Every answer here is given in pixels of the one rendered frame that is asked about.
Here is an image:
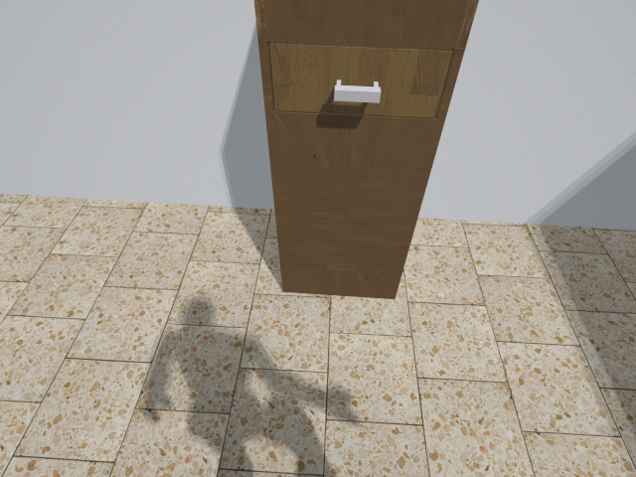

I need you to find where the handle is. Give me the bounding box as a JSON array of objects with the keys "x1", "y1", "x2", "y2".
[{"x1": 334, "y1": 79, "x2": 381, "y2": 103}]

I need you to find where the cabinet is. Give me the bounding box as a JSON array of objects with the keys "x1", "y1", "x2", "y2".
[{"x1": 254, "y1": 0, "x2": 479, "y2": 299}]

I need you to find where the drawer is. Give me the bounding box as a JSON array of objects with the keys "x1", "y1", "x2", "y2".
[{"x1": 270, "y1": 42, "x2": 452, "y2": 118}]

